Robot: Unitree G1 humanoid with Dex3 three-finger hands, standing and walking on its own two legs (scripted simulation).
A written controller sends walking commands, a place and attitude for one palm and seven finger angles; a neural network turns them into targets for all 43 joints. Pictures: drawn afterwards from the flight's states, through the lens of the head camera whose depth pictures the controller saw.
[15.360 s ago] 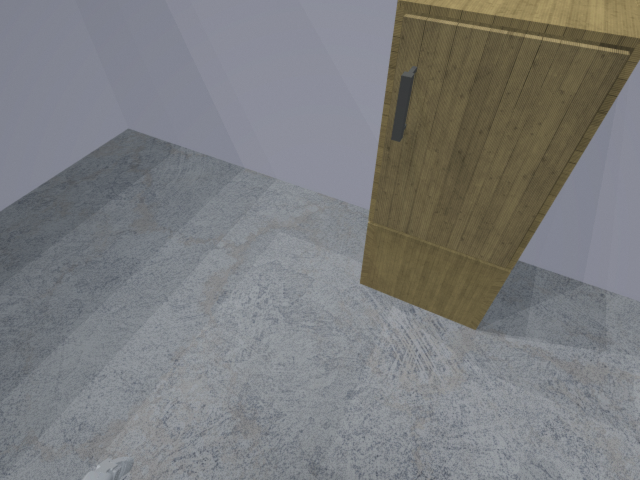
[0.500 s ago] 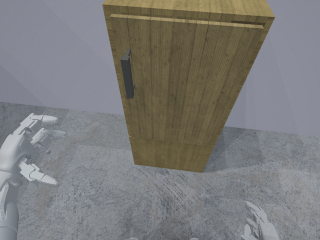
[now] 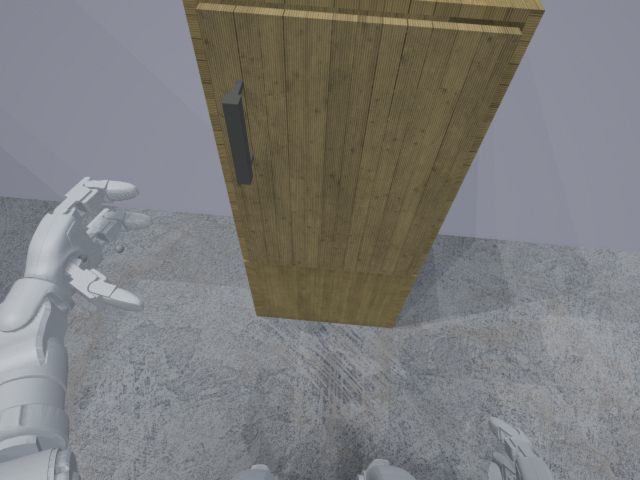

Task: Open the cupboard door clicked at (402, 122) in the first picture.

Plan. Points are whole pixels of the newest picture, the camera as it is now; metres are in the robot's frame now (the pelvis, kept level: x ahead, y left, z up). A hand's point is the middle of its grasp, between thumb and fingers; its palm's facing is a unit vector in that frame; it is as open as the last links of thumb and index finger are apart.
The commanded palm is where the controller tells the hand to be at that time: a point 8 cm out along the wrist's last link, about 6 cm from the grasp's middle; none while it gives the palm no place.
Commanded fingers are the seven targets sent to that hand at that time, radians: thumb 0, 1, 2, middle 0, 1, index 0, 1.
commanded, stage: move the hooked fingers beside the handle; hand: left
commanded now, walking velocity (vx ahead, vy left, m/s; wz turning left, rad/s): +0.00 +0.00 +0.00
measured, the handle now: (242, 134) +0.59 +0.14 +0.07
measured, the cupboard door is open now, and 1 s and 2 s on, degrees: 0 0 0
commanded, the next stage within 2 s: slide the fingers in behind the handle in 1.98 s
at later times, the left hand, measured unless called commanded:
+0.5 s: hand (156, 199) +0.44 +0.23 +0.08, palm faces -0.09 -1.00 +0.03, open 14.0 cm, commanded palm +0.43 +0.28 +0.08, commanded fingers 0.00 -0.50 0.30 -0.30 -1.20 -0.30 -1.20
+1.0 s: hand (189, 155) +0.53 +0.20 +0.08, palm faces -0.09 -1.00 +0.02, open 14.0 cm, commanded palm +0.52 +0.25 +0.07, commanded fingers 0.00 -0.50 0.30 -0.30 -1.20 -0.30 -1.20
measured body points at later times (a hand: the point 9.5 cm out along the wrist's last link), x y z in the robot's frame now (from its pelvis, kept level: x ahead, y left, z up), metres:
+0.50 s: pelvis +0.01 +0.00 -0.01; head +0.09 +0.01 +0.44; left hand +0.44 +0.28 +0.08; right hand +0.08 -0.27 -0.11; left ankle +0.00 +0.10 -0.70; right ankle +0.03 -0.11 -0.70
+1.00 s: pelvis +0.01 +0.00 -0.02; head +0.14 +0.02 +0.41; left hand +0.53 +0.26 +0.08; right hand -0.01 -0.27 -0.12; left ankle +0.00 +0.10 -0.70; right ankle +0.03 -0.11 -0.70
